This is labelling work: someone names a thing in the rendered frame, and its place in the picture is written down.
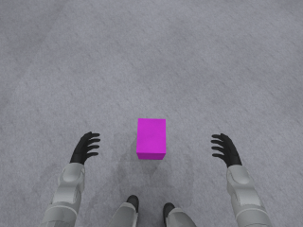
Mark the robot left hand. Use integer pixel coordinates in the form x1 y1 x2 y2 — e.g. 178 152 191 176
70 131 100 165

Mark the robot right thigh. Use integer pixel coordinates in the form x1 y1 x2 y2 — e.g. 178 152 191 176
166 212 197 227

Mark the robot left thigh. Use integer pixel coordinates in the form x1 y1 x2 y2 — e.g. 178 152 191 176
106 206 138 227

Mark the left robot forearm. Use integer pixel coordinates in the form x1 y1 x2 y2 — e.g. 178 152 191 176
37 163 85 227

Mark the robot thigh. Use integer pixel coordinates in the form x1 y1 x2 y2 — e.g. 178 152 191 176
106 206 138 227
166 212 197 227

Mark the robot right hand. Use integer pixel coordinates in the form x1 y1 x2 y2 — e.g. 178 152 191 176
210 133 242 168

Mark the right robot forearm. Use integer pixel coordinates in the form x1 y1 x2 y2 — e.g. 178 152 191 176
226 165 273 227

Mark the carton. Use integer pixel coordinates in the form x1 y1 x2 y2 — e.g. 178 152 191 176
136 118 167 160

